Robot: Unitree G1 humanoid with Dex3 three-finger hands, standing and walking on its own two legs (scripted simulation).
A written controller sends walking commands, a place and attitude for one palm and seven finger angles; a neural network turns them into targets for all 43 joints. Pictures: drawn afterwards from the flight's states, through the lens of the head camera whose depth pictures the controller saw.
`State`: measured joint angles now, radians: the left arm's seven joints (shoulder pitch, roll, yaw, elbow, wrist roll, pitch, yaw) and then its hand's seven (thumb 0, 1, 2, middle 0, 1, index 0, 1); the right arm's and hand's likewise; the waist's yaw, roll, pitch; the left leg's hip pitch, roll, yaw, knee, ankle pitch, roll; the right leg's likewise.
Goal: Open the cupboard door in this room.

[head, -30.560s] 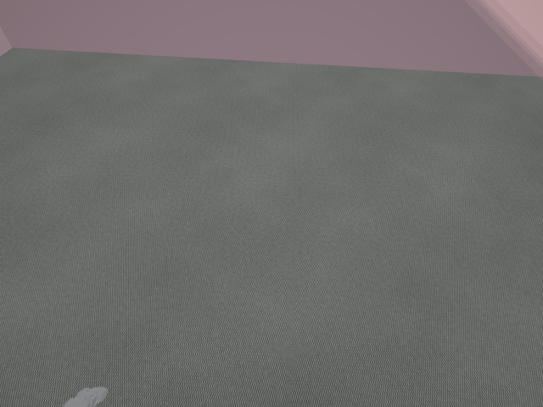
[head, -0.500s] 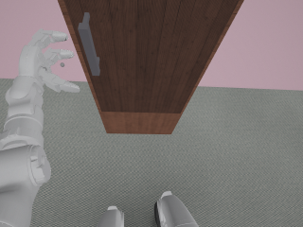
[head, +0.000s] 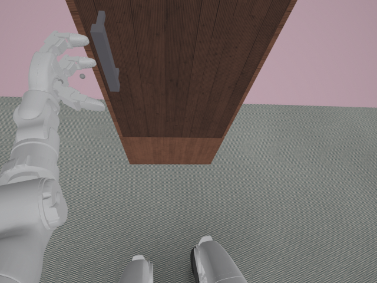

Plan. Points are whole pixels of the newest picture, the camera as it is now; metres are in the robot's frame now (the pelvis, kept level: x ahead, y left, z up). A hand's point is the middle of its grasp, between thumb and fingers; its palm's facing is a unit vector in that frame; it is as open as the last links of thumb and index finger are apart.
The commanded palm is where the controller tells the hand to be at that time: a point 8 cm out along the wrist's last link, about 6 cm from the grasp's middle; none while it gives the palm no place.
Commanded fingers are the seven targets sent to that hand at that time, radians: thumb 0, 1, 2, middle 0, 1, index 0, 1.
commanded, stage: slide the fingers in behind the handle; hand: left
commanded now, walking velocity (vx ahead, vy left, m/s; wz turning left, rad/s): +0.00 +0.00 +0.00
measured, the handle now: (108, 55) +0.57 +0.11 +0.08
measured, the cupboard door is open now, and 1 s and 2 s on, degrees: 0 0 0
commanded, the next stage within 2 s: close the thumb around the handle in 1.28 s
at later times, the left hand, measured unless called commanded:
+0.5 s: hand (99, 77) +0.52 +0.13 +0.07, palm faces -0.09 -1.00 -0.02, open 13.9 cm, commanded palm +0.50 +0.17 +0.08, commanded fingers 0.00 -0.50 0.30 -0.30 -1.20 -0.30 -1.20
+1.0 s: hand (117, 78) +0.52 +0.10 +0.07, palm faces -0.11 -0.99 -0.03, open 13.9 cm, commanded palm +0.50 +0.15 +0.08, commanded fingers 0.00 -0.50 0.30 -0.30 -1.20 -0.30 -1.20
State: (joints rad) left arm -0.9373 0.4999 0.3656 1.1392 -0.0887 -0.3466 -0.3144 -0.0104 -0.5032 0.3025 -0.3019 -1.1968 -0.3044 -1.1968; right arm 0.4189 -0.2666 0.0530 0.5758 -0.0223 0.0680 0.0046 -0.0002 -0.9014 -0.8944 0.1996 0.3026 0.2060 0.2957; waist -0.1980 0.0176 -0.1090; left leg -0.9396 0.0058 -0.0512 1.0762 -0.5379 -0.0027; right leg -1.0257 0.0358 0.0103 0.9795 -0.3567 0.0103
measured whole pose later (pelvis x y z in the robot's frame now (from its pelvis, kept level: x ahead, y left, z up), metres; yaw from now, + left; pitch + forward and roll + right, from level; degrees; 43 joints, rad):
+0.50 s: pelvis +0.00 +0.00 +0.00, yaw +1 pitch +23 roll -2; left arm -0.94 0.40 0.30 1.14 -0.07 -0.38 -0.20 -0.01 -0.50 0.30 -0.30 -1.20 -0.31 -1.22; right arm 0.39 -0.25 0.04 0.58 -0.04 0.06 0.02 0.00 -0.90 -0.89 0.20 0.30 0.21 0.30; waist -0.18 0.03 -0.12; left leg -0.94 -0.01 -0.06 1.08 -0.54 0.00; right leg -1.02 0.02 0.00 1.00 -0.38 0.01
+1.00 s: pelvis +0.00 -0.01 +0.00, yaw +1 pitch +23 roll -1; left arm -0.96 0.34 0.27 1.15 -0.06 -0.39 -0.14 -0.01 -0.50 0.30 -0.30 -1.20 -0.31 -1.21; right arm 0.40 -0.26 0.04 0.59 -0.04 0.06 0.02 0.00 -0.90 -0.89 0.20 0.30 0.21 0.30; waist -0.19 0.03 -0.11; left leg -0.93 -0.01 -0.05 1.07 -0.53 -0.01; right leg -1.03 0.02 0.01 1.00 -0.37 0.00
